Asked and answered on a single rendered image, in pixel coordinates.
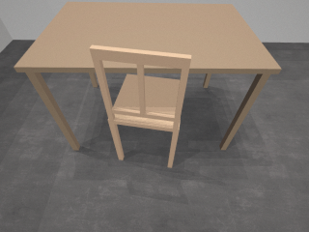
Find chair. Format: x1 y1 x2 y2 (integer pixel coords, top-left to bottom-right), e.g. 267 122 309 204
89 44 192 168

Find table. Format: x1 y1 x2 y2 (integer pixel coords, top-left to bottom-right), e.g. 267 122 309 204
14 1 282 151

